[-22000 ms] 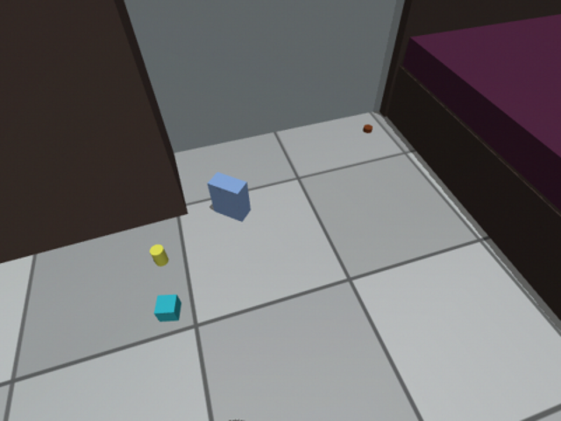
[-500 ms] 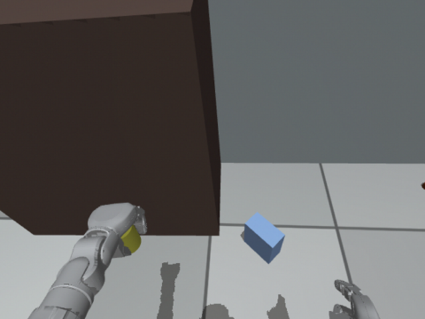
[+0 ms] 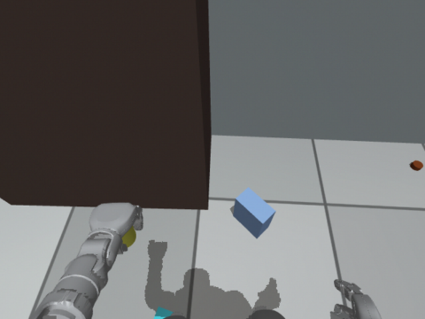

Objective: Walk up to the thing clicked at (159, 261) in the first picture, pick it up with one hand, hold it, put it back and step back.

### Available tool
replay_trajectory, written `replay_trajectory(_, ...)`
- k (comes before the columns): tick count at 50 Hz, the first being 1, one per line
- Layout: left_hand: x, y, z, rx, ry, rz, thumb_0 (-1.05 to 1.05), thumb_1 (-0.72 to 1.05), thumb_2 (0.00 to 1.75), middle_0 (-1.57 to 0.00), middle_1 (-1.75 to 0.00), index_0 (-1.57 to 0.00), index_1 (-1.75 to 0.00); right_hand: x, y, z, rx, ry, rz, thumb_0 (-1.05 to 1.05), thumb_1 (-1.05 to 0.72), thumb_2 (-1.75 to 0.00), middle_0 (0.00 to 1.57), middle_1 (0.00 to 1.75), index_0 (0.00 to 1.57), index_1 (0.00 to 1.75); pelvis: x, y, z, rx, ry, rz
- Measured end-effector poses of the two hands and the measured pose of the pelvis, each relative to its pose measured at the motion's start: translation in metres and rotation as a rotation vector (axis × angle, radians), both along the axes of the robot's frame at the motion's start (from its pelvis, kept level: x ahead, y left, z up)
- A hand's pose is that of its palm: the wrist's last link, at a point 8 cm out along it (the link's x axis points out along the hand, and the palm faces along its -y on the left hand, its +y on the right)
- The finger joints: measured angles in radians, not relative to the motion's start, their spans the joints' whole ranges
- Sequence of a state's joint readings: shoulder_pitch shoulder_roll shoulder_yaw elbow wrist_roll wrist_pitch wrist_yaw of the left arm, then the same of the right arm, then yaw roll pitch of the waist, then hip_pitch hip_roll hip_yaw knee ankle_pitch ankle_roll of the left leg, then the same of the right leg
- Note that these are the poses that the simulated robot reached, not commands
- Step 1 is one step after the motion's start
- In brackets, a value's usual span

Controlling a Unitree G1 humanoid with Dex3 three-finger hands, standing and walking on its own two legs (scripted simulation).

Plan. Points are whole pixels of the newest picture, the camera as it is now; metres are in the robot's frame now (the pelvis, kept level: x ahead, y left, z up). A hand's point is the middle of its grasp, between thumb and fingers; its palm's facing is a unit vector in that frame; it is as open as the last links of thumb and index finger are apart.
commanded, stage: crouch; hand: left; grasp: from above
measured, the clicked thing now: (121, 231) +0.33 +0.22 -0.12
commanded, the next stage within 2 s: lower in 1.58 s
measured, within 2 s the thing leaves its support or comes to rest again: neither
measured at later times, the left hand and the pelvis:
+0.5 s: hand (150, 246) +0.36 +0.20 -0.34, palm faces -0.45 +0.03 -0.89, open 7.1 cm; pelvis -0.06 +0.01 -0.21, yaw -1 degrees
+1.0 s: hand (159, 249) +0.39 +0.20 -0.48, palm faces -0.46 +0.00 -0.89, open 7.1 cm; pelvis -0.06 +0.00 -0.31, yaw -2 degrees
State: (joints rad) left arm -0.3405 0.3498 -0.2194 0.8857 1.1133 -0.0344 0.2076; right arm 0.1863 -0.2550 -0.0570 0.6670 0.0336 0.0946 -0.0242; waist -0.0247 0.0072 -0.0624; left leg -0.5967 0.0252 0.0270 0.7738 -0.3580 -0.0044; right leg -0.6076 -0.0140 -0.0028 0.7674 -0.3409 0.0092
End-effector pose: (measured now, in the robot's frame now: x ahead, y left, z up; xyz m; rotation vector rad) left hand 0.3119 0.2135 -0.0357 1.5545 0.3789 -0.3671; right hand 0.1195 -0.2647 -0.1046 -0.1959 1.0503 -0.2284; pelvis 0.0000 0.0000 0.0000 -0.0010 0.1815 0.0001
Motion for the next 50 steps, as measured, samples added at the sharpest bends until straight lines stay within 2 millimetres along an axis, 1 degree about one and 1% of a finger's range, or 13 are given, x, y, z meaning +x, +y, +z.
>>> replay_trajectory(5, 0.013, -0.005, -0.049, 0.023, -0.031, -0.025, -0.01, 0.26, 0.45, -0.70, -0.65, -0.90, -0.66, -0.030, -0.011, -0.037, -0.042, 0.059, -0.018, 0.01, -0.91, -0.90, 0.20, 0.30, 0.21, 0.30, -0.014, 0.003, -0.038, -0.011, 0.106, 0.004)
replay_trajectory(11, 0.030, -0.011, -0.113, 0.034, -0.049, -0.040, -0.01, 0.26, 0.45, -0.70, -0.66, -0.91, -0.66, -0.077, -0.016, -0.093, -0.081, 0.146, -0.053, 0.00, -0.92, -0.90, 0.20, 0.30, 0.21, 0.30, -0.032, 0.007, -0.092, -0.021, 0.229, 0.002)
replay_trajectory(15, 0.039, -0.012, -0.155, 0.038, -0.058, -0.021, -0.01, 0.26, 0.46, -0.70, -0.66, -0.92, -0.65, -0.109, -0.012, -0.134, -0.086, 0.208, -0.079, 0.01, -0.92, -0.90, 0.20, 0.30, 0.21, 0.30, -0.044, 0.010, -0.129, -0.025, 0.296, 0.000)
replay_trajectory(18, 0.044, -0.012, -0.184, 0.039, -0.056, -0.005, -0.01, 0.25, 0.46, -0.70, -0.66, -0.92, -0.65, -0.130, -0.006, -0.163, -0.077, 0.251, -0.092, 0.01, -0.92, -0.90, 0.20, 0.30, 0.21, 0.30, -0.051, 0.011, -0.154, -0.027, 0.333, -0.001)
replay_trajectory(20, 0.046, -0.012, -0.201, 0.039, -0.049, 0.001, -0.01, 0.25, 0.46, -0.70, -0.66, -0.92, -0.65, -0.140, -0.001, -0.181, -0.068, 0.272, -0.096, 0.01, -0.92, -0.90, 0.20, 0.30, 0.21, 0.30, -0.056, 0.012, -0.170, -0.029, 0.351, -0.001)
replay_trajectory(23, 0.049, -0.013, -0.229, 0.033, -0.026, 0.011, -0.01, 0.25, 0.46, -0.70, -0.66, -0.92, -0.65, -0.151, 0.006, -0.206, -0.052, 0.292, -0.093, 0.01, -0.91, -0.90, 0.20, 0.30, 0.21, 0.30, -0.062, 0.013, -0.192, -0.031, 0.377, 0.000)
replay_trajectory(26, 0.052, -0.015, -0.257, 0.022, -0.003, 0.008, -0.01, 0.25, 0.46, -0.70, -0.66, -0.92, -0.65, -0.156, 0.010, -0.228, -0.043, 0.302, -0.084, 0.01, -0.91, -0.90, 0.20, 0.30, 0.21, 0.30, -0.066, 0.012, -0.214, -0.035, 0.403, 0.001)
replay_trajectory(29, 0.055, -0.018, -0.284, 0.006, 0.004, -0.007, -0.01, 0.25, 0.46, -0.70, -0.66, -0.92, -0.65, -0.157, 0.011, -0.247, -0.043, 0.307, -0.071, 0.01, -0.91, -0.90, 0.20, 0.30, 0.21, 0.30, -0.068, 0.011, -0.233, -0.039, 0.425, 0.000)
replay_trajectory(33, 0.062, -0.020, -0.314, -0.012, -0.009, -0.022, -0.01, 0.25, 0.47, -0.70, -0.66, -0.93, -0.64, -0.152, 0.008, -0.267, -0.053, 0.310, -0.043, 0.01, -0.91, -0.90, 0.20, 0.30, 0.21, 0.30, -0.069, 0.010, -0.256, -0.045, 0.450, 0.000)
replay_trajectory(37, 0.068, -0.018, -0.340, -0.005, -0.013, -0.020, -0.01, 0.24, 0.48, -0.70, -0.66, -0.93, -0.64, -0.144, 0.003, -0.282, -0.063, 0.314, -0.012, 0.00, -0.91, -0.90, 0.20, 0.30, 0.21, 0.30, -0.067, 0.008, -0.274, -0.049, 0.472, 0.004)
replay_trajectory(41, 0.073, -0.014, -0.361, -0.003, -0.009, 0.004, -0.01, 0.24, 0.48, -0.70, -0.66, -0.93, -0.64, -0.138, -0.002, -0.295, -0.065, 0.320, 0.017, 0.00, -0.91, -0.90, 0.20, 0.30, 0.21, 0.30, -0.065, 0.006, -0.287, -0.050, 0.486, 0.004)
replay_trajectory(45, 0.079, -0.011, -0.374, -0.007, -0.017, 0.016, -0.01, 0.24, 0.48, -0.71, -0.66, -0.93, -0.64, -0.135, -0.006, -0.307, -0.062, 0.337, 0.038, 0.00, -0.91, -0.90, 0.20, 0.30, 0.21, 0.30, -0.063, 0.004, -0.299, -0.052, 0.488, 0.000)
replay_trajectory(50, 0.081, -0.010, -0.392, -0.009, -0.002, 0.023, -0.01, 0.24, 0.48, -0.71, -0.66, -0.93, -0.64, -0.135, -0.009, -0.320, -0.057, 0.349, 0.045, 0.00, -0.92, -0.90, 0.20, 0.30, 0.21, 0.30, -0.063, 0.003, -0.313, -0.054, 0.489, -0.007)
